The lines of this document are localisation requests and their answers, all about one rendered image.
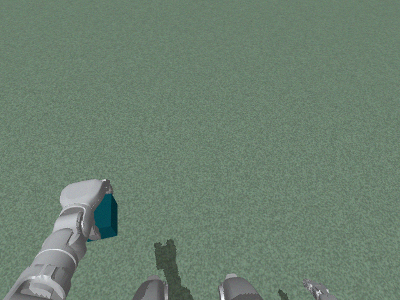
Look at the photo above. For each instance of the left robot arm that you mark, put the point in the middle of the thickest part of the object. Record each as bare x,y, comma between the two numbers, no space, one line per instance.
49,275

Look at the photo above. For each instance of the right robot hand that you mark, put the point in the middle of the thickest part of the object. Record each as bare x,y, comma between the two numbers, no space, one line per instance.
318,290

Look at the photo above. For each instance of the small box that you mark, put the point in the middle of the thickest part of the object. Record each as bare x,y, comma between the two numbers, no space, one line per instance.
106,217

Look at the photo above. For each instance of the left robot hand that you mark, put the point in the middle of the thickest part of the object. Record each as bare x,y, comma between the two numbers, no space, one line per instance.
91,193

